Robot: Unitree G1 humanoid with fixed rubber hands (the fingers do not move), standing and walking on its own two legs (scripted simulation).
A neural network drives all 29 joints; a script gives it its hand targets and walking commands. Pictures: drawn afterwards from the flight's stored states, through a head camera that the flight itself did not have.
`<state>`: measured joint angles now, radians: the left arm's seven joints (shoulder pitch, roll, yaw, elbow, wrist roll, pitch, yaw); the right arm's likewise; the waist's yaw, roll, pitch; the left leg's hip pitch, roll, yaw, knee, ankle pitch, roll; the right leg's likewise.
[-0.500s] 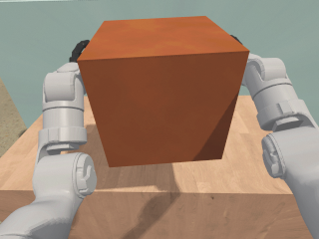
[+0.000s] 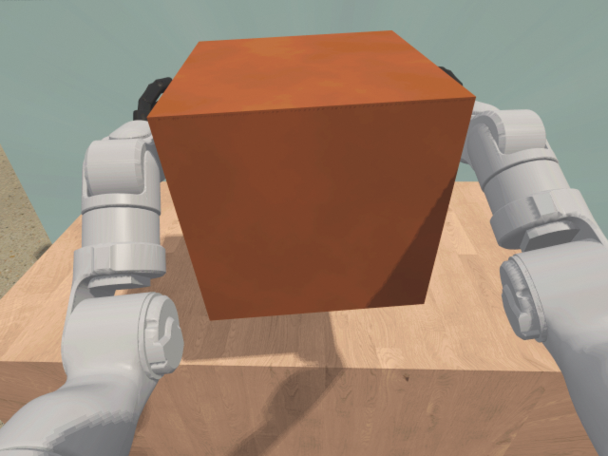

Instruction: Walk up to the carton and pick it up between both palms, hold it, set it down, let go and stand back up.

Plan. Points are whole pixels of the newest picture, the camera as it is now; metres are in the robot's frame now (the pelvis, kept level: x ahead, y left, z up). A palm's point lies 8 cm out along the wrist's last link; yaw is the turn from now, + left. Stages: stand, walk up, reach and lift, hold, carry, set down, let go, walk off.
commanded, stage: hold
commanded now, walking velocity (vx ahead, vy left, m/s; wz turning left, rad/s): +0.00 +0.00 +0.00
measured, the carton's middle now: (306, 166) +0.38 -0.01 +0.26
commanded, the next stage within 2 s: set down in 0.60 s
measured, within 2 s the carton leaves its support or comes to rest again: neither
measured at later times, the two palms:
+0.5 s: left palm (153, 139) +0.37 +0.17 +0.31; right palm (454, 122) +0.36 -0.19 +0.31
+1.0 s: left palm (164, 108) +0.40 +0.16 +0.33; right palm (458, 115) +0.38 -0.20 +0.32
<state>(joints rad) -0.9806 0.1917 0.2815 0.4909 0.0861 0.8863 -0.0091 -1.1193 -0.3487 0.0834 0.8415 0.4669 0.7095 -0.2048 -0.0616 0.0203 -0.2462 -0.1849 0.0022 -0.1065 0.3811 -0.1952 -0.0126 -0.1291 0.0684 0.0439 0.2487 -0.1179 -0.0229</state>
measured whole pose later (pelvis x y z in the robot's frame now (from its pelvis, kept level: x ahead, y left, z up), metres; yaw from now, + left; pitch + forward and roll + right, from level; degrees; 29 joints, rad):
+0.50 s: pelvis +0.00 +0.00 +0.00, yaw +0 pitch +0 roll -2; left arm -0.96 0.18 0.29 0.46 0.09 0.90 0.00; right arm -1.11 -0.35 0.09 0.83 0.47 0.72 -0.21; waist -0.06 0.02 -0.25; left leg -0.18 0.00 -0.10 0.38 -0.20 -0.01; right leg -0.13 0.07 0.05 0.25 -0.12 -0.02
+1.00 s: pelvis +0.01 +0.00 +0.00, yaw +0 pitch -3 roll -1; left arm -1.11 0.18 0.43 0.63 0.21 0.69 -0.08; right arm -1.15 -0.26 -0.11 0.93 0.29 0.51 -0.15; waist -0.11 -0.01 -0.16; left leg -0.09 -0.01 -0.09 0.32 -0.18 0.00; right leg -0.06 0.05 0.06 0.24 -0.13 -0.02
